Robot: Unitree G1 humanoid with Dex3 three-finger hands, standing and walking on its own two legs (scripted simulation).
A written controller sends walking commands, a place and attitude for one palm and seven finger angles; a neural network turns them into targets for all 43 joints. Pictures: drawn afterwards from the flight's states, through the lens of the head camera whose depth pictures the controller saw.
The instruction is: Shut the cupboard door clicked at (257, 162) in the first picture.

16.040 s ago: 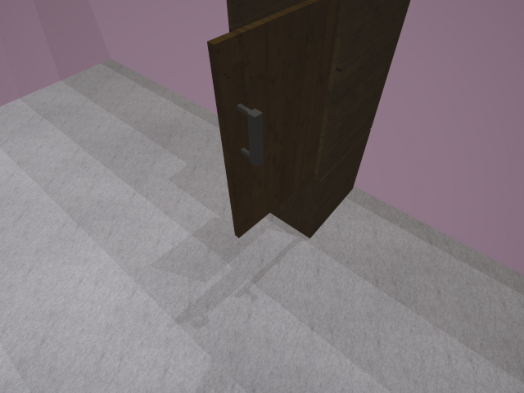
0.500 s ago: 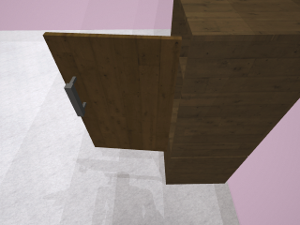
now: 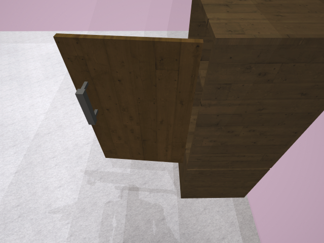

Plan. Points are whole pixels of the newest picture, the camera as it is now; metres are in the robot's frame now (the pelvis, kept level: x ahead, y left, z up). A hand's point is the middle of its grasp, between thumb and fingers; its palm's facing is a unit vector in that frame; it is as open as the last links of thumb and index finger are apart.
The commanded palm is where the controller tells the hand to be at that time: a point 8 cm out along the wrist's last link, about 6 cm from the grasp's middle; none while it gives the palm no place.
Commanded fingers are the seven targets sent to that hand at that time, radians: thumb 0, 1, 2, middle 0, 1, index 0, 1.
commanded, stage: shuffle to correct the standing spot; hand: left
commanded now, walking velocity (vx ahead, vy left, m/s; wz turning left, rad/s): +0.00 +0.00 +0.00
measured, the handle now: (89, 103) +0.49 +0.27 +0.04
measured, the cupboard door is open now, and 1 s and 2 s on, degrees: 85 85 85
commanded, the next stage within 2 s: come to a stop and stand still in 0.36 s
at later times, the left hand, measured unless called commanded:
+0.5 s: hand out of the picture -0.04 +0.20 -0.18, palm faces +0.13 -0.98 -0.18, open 7.4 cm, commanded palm none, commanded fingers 0.00 0.90 0.90 -0.20 -0.30 -0.20 -0.30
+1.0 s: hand out of the picture +0.12 +0.22 -0.18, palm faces +0.01 -0.97 -0.24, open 7.4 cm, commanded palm none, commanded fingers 0.00 0.90 0.90 -0.20 -0.30 -0.20 -0.30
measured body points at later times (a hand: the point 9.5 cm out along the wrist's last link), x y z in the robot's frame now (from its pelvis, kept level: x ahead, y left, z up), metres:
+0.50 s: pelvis +0.04 +0.04 -0.01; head +0.07 +0.05 +0.44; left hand -0.05 +0.25 -0.17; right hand +0.06 -0.19 -0.16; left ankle +0.06 +0.17 -0.73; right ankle -0.05 -0.06 -0.74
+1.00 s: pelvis +0.06 +0.03 -0.01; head +0.11 +0.02 +0.44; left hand +0.12 +0.27 -0.16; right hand +0.11 -0.20 -0.17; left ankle +0.04 +0.17 -0.72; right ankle +0.06 -0.04 -0.74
